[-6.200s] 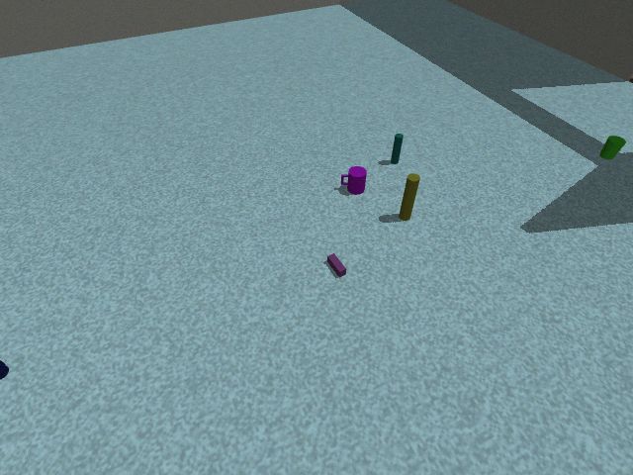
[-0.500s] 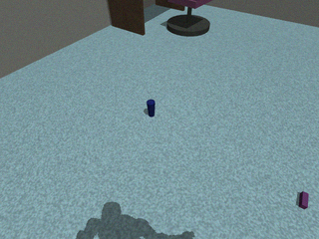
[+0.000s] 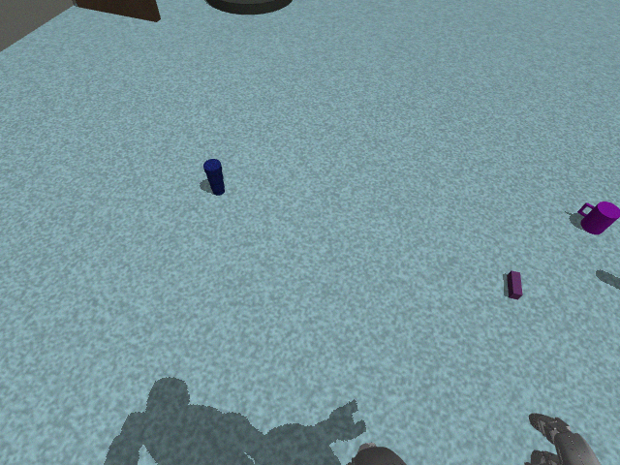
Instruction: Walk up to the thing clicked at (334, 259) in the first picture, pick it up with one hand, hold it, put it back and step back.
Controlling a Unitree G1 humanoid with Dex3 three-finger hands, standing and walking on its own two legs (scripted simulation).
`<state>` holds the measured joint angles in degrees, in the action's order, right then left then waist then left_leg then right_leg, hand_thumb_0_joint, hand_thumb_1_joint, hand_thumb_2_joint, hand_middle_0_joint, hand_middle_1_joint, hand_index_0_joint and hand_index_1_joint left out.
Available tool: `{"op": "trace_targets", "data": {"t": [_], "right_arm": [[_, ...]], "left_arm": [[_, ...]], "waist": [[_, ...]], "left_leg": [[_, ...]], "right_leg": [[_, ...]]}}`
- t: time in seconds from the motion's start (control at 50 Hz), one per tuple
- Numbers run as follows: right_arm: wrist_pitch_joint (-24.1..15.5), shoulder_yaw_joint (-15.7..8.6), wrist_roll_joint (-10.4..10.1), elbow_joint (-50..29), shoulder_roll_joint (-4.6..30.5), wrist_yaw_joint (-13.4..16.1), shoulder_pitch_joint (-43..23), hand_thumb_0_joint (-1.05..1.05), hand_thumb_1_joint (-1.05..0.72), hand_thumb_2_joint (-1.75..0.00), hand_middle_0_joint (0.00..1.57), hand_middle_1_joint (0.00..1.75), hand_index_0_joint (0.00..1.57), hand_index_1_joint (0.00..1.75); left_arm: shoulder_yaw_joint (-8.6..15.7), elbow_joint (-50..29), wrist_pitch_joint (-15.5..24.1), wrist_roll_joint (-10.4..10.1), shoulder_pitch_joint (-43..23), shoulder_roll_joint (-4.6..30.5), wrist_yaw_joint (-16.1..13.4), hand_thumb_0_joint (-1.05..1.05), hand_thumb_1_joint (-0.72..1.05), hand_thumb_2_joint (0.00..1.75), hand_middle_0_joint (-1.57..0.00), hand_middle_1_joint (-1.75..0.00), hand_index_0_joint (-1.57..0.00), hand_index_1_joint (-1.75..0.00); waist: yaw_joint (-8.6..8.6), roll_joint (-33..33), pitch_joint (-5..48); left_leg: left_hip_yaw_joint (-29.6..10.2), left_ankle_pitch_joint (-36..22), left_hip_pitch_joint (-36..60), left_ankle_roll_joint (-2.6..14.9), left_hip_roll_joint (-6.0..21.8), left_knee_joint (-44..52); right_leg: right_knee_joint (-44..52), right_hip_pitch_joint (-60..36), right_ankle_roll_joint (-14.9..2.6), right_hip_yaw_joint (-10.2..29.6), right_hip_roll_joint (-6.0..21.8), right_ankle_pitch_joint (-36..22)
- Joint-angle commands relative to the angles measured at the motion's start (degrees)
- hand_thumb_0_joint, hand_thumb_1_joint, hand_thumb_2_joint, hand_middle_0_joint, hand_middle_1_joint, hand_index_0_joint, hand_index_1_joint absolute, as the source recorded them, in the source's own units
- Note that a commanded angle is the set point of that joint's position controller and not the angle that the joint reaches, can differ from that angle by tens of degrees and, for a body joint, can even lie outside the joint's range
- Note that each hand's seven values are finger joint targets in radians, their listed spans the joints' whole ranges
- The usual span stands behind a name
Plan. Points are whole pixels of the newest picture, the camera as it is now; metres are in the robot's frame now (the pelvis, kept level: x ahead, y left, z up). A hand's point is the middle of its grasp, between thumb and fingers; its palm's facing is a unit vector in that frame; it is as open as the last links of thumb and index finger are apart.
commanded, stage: walk up
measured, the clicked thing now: (514, 285) +0.79 -0.73 -0.75
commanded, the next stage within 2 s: none
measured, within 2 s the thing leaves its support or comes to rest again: neither
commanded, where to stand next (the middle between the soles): +0.06 -0.03 m, yaw -44 degrees
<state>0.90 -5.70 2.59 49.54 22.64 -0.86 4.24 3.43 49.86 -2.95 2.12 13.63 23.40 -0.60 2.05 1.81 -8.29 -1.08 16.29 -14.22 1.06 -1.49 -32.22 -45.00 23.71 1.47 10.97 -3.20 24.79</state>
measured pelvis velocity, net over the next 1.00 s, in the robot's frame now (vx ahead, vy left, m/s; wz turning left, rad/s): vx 0.02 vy -0.01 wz -0.62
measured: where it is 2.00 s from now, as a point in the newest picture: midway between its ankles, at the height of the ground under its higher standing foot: outside the picture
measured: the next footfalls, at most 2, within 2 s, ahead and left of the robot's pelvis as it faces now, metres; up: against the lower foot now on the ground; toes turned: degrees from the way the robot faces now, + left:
right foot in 0.34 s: +0.03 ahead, -0.13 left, +0.00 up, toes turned -16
left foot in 0.70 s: +0.17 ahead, +0.07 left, +0.00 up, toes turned -28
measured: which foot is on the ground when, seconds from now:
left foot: down 0.00-0.36, up 0.38-0.68, down 0.70-1.00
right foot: up 0.00-0.32, down 0.34-0.72, up 0.74-0.98, down 1.00-1.00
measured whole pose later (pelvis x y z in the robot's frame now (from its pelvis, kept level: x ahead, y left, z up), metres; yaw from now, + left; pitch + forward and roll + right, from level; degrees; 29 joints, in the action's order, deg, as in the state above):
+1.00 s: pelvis +0.02 -0.01 -0.02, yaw -35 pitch -2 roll -1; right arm -0.1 -3.1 2.4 42.4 24.4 -0.8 14.2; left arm 4.0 46.7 -1.1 0.6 16.0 24.6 1.1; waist -0.7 -0.3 -7.6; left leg 4.6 18.7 -21.1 -0.7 7.0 -42.2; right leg -43.0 18.0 -0.6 1.0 -0.8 26.2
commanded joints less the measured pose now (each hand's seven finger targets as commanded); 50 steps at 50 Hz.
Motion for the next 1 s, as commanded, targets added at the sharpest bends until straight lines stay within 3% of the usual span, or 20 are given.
{"op": "trace_targets", "data": {"t": [0.0, 0.08, 0.14, 0.28, 0.3, 0.32, 0.34, 0.36, 0.44, 0.56, 0.64, 0.66, 0.68, 0.7, 0.72, 0.78, 0.82, 0.92, 0.96, 0.98], "right_arm": [[-2.01, -3.56, -1.17, -7.19, 13.05, 0.79, -0.44, 0.00, -0.90, -0.90, 0.20, 0.30, 0.20, 0.30], [-2.95, -3.35, -1.13, -7.73, 13.04, 0.71, 6.94, 0.00, -0.90, -0.90, 0.20, 0.30, 0.20, 0.30], [-2.75, -3.98, -0.92, -8.99, 14.70, 0.31, 10.87, 0.00, -0.90, -0.90, 0.20, 0.30, 0.20, 0.30], [-1.14, -3.71, -1.79, -11.69, 15.61, -0.26, 10.67, 0.00, -0.90, -0.90, 0.20, 0.30, 0.20, 0.30], [-1.02, -2.98, -2.25, -12.25, 13.94, -0.27, 10.18, 0.00, -0.90, -0.90, 0.20, 0.30, 0.20, 0.30], [-1.17, -1.55, -2.61, -12.99, 9.90, -0.37, 11.49, 0.00, -0.90, -0.90, 0.20, 0.30, 0.20, 0.30], [-1.09, -0.38, -2.79, -14.44, 8.24, -0.42, 9.57, 0.00, -0.90, -0.90, 0.20, 0.30, 0.20, 0.30], [-0.73, -1.43, -2.33, -13.60, 11.71, 0.39, 8.54, 0.00, -0.90, -0.90, 0.20, 0.30, 0.20, 0.30], [-1.47, -1.09, -1.94, -9.30, 12.04, 0.27, 11.76, 0.00, -0.90, -0.90, 0.20, 0.30, 0.20, 0.30], [-1.61, -1.14, -1.62, -8.43, 10.61, 1.26, 12.43, 0.00, -0.90, -0.90, 0.20, 0.30, 0.20, 0.30], [-2.54, -1.69, -1.44, -7.28, 9.89, 1.80, 15.37, 0.00, -0.90, -0.90, 0.20, 0.30, 0.20, 0.30], [-2.99, -1.92, -0.52, -7.56, 10.85, 1.98, 16.68, 0.00, -0.90, -0.90, 0.20, 0.30, 0.20, 0.30], [-3.35, -3.21, 0.34, -8.27, 16.19, 2.25, 16.30, 0.00, -0.90, -0.90, 0.20, 0.30, 0.20, 0.30], [-3.34, -3.90, -1.09, -9.57, 19.57, 1.98, 13.33, 0.00, -0.90, -0.90, 0.20, 0.30, 0.20, 0.30], [-3.46, -4.26, -1.53, -9.89, 19.84, 1.57, 11.49, 0.00, -0.90, -0.90, 0.20, 0.30, 0.20, 0.30], [-3.83, -2.36, -1.29, -9.91, 15.25, 2.15, 9.37, 0.00, -0.90, -0.90, 0.20, 0.30, 0.20, 0.30], [-3.74, -2.28, -0.72, -9.78, 15.65, 1.76, 9.68, 0.00, -0.90, -0.90, 0.20, 0.30, 0.20, 0.30], [-2.39, -2.26, -0.08, -11.25, 16.74, 0.73, 9.63, 0.00, -0.90, -0.90, 0.20, 0.30, 0.20, 0.30], [-1.33, -1.62, -0.93, -11.38, 15.45, 0.59, 7.57, 0.00, -0.90, -0.90, 0.20, 0.30, 0.20, 0.30], [-1.02, -0.51, -1.37, -11.11, 12.33, 0.58, 8.86, 0.00, -0.90, -0.90, 0.20, 0.30, 0.20, 0.30]], "left_arm": [[3.56, -5.19, 1.18, -1.83, 1.35, 12.19, 0.90, 0.00, 0.90, 0.90, -0.20, -0.30, -0.20, -0.30], [2.69, -7.38, 1.30, -1.49, 0.32, 8.86, 2.76, 0.00, 0.90, 0.90, -0.20, -0.30, -0.20, -0.30], [2.64, -10.18, 1.45, -1.01, -3.90, 8.82, 3.15, 0.00, 0.90, 0.90, -0.20, -0.30, -0.20, -0.30], [3.39, -8.77, 2.80, -0.68, 2.18, 8.55, 2.38, 0.00, 0.90, 0.90, -0.20, -0.30, -0.20, -0.30], [4.39, -7.49, 3.48, -0.39, 6.03, 10.76, 1.97, 0.00, 0.90, 0.90, -0.20, -0.30, -0.20, -0.30], [6.31, -7.24, 4.25, -0.12, 9.68, 15.72, 1.34, 0.00, 0.90, 0.90, -0.20, -0.30, -0.20, -0.30], [6.46, -9.81, 5.01, -0.09, 7.11, 18.64, 0.83, 0.00, 0.90, 0.90, -0.20, -0.30, -0.20, -0.30], [6.54, -10.01, 4.58, -1.04, 6.66, 18.55, 0.74, 0.00, 0.90, 0.90, -0.20, -0.30, -0.20, -0.30], [4.64, -11.25, 3.98, -1.69, 0.52, 13.13, -0.11, 0.00, 0.90, 0.90, -0.20, -0.30, -0.20, -0.30], [4.63, -13.32, 3.65, -0.90, 0.65, 14.01, -0.15, 0.00, 0.90, 0.90, -0.20, -0.30, -0.20, -0.30], [3.95, -15.06, 2.36, -1.69, -2.55, 12.75, -0.10, 0.00, 0.90, 0.90, -0.20, -0.30, -0.20, -0.30], [3.04, -15.43, 2.26, -2.13, -1.93, 10.46, -0.22, 0.00, 0.90, 0.90, -0.20, -0.30, -0.20, -0.30], [2.13, -15.51, 2.13, -2.56, 0.02, 7.15, -0.34, 0.00, 0.90, 0.90, -0.20, -0.30, -0.20, -0.30], [2.75, -13.99, 1.83, -1.94, 2.58, 9.99, -1.11, 0.00, 0.90, 0.90, -0.20, -0.30, -0.20, -0.30], [3.50, -12.36, 1.87, -1.27, 2.56, 13.28, -1.51, 0.00, 0.90, 0.90, -0.20, -0.30, -0.20, -0.30], [4.48, -9.73, 2.09, -1.95, 2.90, 12.50, -0.01, 0.00, 0.90, 0.90, -0.20, -0.30, -0.20, -0.30], [4.24, -9.12, 2.29, -2.09, 3.67, 11.37, 1.22, 0.00, 0.90, 0.90, -0.20, -0.30, -0.20, -0.30], [3.64, -7.50, 3.23, -1.50, 4.78, 10.13, 1.46, 0.00, 0.90, 0.90, -0.20, -0.30, -0.20, -0.30], [3.81, -4.83, 4.09, -1.08, 8.85, 9.71, 0.69, 0.00, 0.90, 0.90, -0.20, -0.30, -0.20, -0.30], [4.37, -4.68, 4.80, -0.66, 9.34, 11.15, 0.17, 0.00, 0.90, 0.90, -0.20, -0.30, -0.20, -0.30]], "waist": [[-1.69, -6.86, 5.44], [-4.24, -12.85, 6.05], [-6.35, -11.99, 6.30], [-3.11, -10.81, 9.96], [-0.57, -6.14, 11.66], [1.76, 8.39, 13.12], [1.38, 13.27, 10.74], [2.19, 9.82, 10.36], [-1.68, 6.99, 6.42], [-1.59, 8.54, 7.01], [-4.56, 5.15, 8.39], [-5.28, 1.81, 8.90], [-4.87, -10.85, 9.51], [-3.91, -14.16, 10.75], [-3.66, -11.34, 9.03], [-2.27, -9.43, 5.20], [-2.96, -13.40, 6.88], [-3.36, -14.84, 9.58], [-0.49, -12.37, 10.19], [0.16, -6.91, 10.66]], "left_leg": [[-13.84, -5.94, 3.44, 9.37, 19.69, 16.92], [-5.81, -16.86, 13.46, 6.25, 16.33, 13.43], [-4.13, -21.16, 13.58, 9.05, 19.40, 11.67], [2.87, -19.62, 6.06, 7.56, 18.73, -0.87], [5.64, -17.38, -1.03, 4.97, 16.49, -9.01], [9.05, -5.45, -12.73, 1.24, 9.65, -23.97], [6.24, 16.71, -27.24, -1.53, 1.36, -29.22], [-0.44, 20.08, -23.06, -1.71, 5.14, -35.02], [0.26, 9.39, -16.72, -1.46, 5.39, -26.96], [0.67, 7.32, -9.68, -0.90, 3.22, -19.05], [2.36, -1.21, 3.50, 0.63, -0.15, -3.10], [-2.23, -3.07, 6.41, 1.55, 2.41, 3.47], [-18.72, -4.71, 9.73, 4.66, 15.27, 9.46], [-30.21, -4.34, 4.97, 12.43, 27.70, 13.80], [-33.33, -2.97, 1.36, 16.74, 30.05, 14.22], [-14.68, -5.81, -0.43, 11.00, 19.29, 10.13], [-9.12, -6.64, 2.53, 10.25, 16.51, 8.18], [-6.11, -4.22, -0.27, 10.65, 17.56, 4.04], [-2.72, -7.62, -4.12, 8.48, 16.16, -3.67], [-0.43, -6.31, -7.58, 5.84, 13.97, -11.37]], "right_leg": [[-18.19, 5.14, -1.57, -1.42, 3.64, -0.34], [-9.81, 9.98, -1.11, -5.97, 3.59, -4.10], [-3.77, 6.98, -1.06, -9.92, 4.34, -1.39], [15.36, -9.89, -4.22, -15.26, 1.39, -5.44], [20.05, -20.44, -5.97, -13.03, 1.66, -7.98], [25.90, -29.00, -9.07, 4.87, 11.37, -8.32], [26.04, -31.52, -16.64, 24.56, 21.69, -14.16], [25.13, -24.26, -21.86, 25.24, 25.16, -17.18], [21.10, -14.73, -13.44, 5.73, 11.90, -23.98], [16.43, -6.92, -14.49, 8.14, 11.99, -31.98], [7.99, 1.03, -11.45, 8.51, 8.87, -30.14], [3.61, 3.04, -8.56, 7.99, 6.47, -24.52], [-6.81, 9.80, -4.25, 3.21, -1.28, -9.53], [-17.77, 7.87, -2.46, -3.05, -4.57, 9.70], [-24.51, 7.04, -2.15, -1.39, -2.08, 10.56], [-24.82, 7.65, -2.34, -1.83, 0.84, 3.53], [-15.98, 5.99, -1.85, -4.89, 1.89, 2.99], [0.68, -4.48, -1.79, -12.63, 1.06, 4.33], [13.62, -12.62, -2.64, -14.56, -0.23, -5.45], [18.42, -16.88, -3.49, -9.10, 1.42, -6.08]]}}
